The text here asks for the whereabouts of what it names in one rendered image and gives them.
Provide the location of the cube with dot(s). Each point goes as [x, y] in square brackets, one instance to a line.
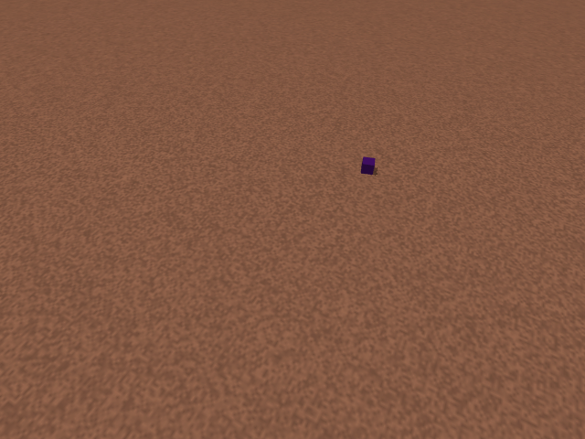
[368, 165]

